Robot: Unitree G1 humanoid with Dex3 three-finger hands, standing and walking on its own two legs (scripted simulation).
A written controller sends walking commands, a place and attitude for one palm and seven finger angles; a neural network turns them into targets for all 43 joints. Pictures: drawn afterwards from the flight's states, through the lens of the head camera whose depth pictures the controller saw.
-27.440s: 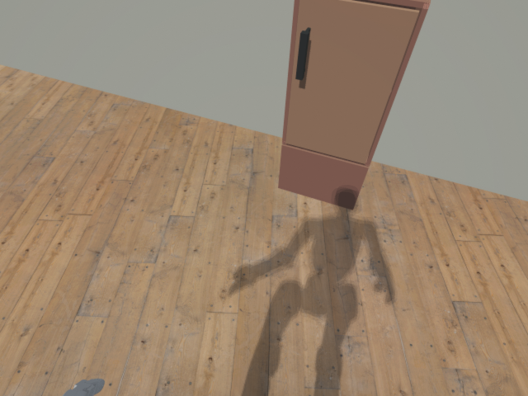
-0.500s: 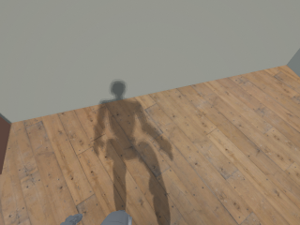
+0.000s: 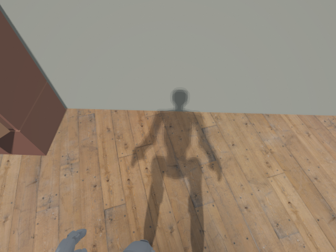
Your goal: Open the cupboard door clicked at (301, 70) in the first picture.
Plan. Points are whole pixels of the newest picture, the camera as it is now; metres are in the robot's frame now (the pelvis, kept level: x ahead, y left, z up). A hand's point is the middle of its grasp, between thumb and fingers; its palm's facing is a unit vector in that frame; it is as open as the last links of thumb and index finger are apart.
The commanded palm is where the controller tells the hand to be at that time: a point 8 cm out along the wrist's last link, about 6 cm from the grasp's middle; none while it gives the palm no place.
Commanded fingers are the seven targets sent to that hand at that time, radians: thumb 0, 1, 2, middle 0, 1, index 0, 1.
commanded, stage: turn to face it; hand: left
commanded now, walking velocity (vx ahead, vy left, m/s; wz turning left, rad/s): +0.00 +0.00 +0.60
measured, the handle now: out of the picture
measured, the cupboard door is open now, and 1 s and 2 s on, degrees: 53 53 53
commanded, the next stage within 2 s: take the last steps up to it in 1.38 s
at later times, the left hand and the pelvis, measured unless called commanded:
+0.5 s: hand out of the picture +0.05 +0.23 -0.16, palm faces +0.31 -0.92 -0.25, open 7.4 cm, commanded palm none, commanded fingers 0.00 0.90 0.90 -0.20 -0.30 -0.20 -0.30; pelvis +0.02 +0.00 +0.01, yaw +17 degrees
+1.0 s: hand out of the picture -0.03 +0.20 -0.18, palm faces +0.59 -0.78 -0.22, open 7.4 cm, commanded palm none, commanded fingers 0.00 0.90 0.90 -0.20 -0.30 -0.20 -0.30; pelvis +0.05 +0.00 +0.00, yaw +35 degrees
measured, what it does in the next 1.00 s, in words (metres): steps on the spot, turning left: left foot, then right foot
